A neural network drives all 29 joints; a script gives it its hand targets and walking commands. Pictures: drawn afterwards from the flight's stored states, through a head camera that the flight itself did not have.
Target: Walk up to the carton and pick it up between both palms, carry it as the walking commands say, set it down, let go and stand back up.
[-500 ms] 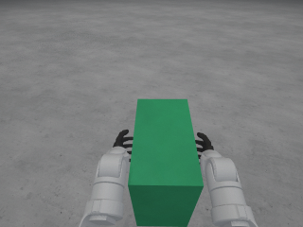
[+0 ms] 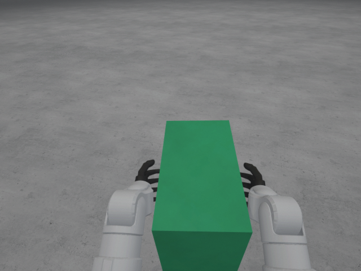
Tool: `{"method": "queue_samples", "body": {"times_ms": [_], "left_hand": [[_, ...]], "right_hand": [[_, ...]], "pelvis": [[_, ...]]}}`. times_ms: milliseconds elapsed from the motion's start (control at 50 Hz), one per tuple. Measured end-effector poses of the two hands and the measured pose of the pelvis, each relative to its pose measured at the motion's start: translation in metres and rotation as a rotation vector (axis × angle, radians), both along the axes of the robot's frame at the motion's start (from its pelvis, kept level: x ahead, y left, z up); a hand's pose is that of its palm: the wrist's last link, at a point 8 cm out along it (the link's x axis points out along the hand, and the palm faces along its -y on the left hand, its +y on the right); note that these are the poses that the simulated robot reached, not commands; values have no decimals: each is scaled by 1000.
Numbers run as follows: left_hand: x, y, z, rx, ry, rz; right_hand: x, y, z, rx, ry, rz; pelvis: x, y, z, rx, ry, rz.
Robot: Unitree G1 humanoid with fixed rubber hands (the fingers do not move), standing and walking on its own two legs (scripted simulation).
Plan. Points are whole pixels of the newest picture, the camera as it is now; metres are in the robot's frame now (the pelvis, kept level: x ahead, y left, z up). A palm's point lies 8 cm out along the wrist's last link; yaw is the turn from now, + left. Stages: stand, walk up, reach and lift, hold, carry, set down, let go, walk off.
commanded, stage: carry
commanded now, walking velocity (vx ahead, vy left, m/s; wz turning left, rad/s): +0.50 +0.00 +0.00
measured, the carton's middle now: (198, 201) +0.29 -0.01 +0.03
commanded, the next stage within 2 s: none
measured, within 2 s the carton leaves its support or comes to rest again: neither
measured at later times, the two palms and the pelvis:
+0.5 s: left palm (146, 122) +0.59 +0.14 +0.05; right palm (219, 119) +0.58 -0.10 +0.07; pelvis +0.32 +0.03 -0.01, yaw +3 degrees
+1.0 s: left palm (136, 77) +0.90 +0.22 +0.08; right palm (191, 76) +0.88 -0.02 +0.09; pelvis +0.62 +0.12 +0.02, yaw -1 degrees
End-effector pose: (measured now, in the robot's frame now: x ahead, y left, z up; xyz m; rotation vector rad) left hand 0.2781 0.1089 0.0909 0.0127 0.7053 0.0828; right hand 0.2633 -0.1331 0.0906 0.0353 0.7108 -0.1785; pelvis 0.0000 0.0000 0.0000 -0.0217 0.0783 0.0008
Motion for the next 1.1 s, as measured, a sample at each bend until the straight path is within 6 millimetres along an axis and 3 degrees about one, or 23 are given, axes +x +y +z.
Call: {"method": "queue_samples", "body": {"times_ms": [100, 220, 340, 420, 480, 560, 660, 780, 820, 1000, 1100], "left_hand": [[45, 15, -14, -27, 14, 27], [108, 38, -23, -17, 39, 41], [197, 33, -22, -14, 54, -11], [260, 26, -30, -26, -2, -21], [298, 31, -34, -20, 4, -3], [333, 50, -38, -34, 68, 60], [380, 84, -27, -24, 65, 144], [471, 125, -14, -26, -47, 162], [503, 132, -13, -28, -46, 144], [621, 114, -10, -12, 74, -31], [688, 101, -1, -9, 29, -75]], "right_hand": [[55, 15, -2, -39, 14, 31], [128, 38, -7, -19, 10, 45], [193, 33, -17, -13, 21, -13], [253, 26, -24, -19, -31, -31], [300, 30, -24, -19, -22, -9], [356, 50, -17, -52, 42, 67], [425, 86, -8, -36, 34, 158], [513, 127, -3, -32, -77, 180], [539, 133, -5, -43, -74, 164], [615, 115, -4, -29, 48, -10], [674, 103, 7, -18, 3, -65]], "pelvis": [[52, 5, -2, 12, 16, 35], [123, 27, 0, 13, 30, -46], [198, 36, 3, -21, 23, -40], [260, 31, -14, -29, -5, 0], [303, 29, -14, -35, 8, 37], [352, 30, 2, -15, 17, 66], [416, 46, 15, 7, 7, 69], [508, 83, -3, 11, -25, 38], [530, 93, -5, 18, -22, 19], [623, 119, 21, 15, -5, -27], [684, 119, 22, 14, 1, -54]]}}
